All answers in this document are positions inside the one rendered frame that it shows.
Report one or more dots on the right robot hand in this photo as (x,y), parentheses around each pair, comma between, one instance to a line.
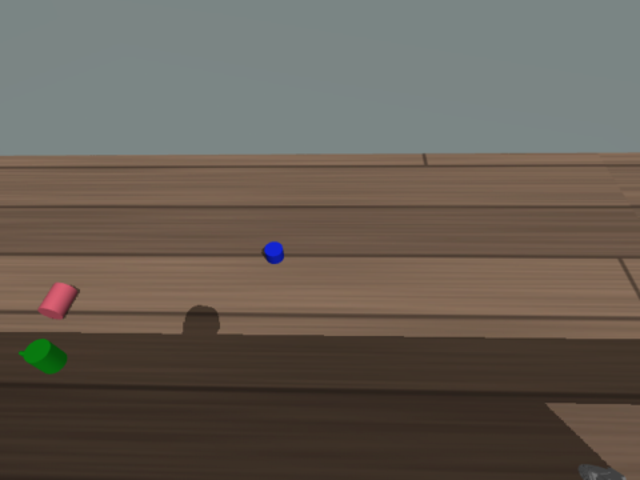
(591,472)

